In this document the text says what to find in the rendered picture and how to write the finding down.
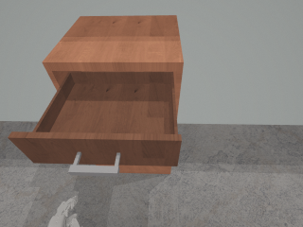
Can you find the cabinet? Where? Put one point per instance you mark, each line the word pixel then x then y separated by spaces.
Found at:
pixel 122 43

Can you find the robot left hand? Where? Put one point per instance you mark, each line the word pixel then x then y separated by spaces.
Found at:
pixel 59 220

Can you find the drawer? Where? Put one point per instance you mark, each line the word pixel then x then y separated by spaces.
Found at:
pixel 102 113

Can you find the handle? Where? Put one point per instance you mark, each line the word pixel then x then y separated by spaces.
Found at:
pixel 84 170

